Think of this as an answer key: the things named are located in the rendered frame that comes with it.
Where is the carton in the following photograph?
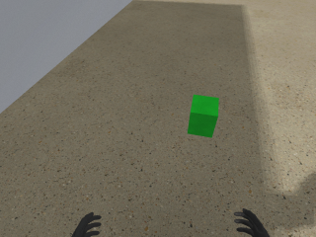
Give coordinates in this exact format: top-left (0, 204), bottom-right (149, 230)
top-left (188, 95), bottom-right (219, 138)

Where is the robot right hand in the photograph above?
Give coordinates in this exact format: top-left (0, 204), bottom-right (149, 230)
top-left (234, 208), bottom-right (270, 237)

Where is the robot left hand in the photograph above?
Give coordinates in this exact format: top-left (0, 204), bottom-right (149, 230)
top-left (71, 212), bottom-right (102, 237)

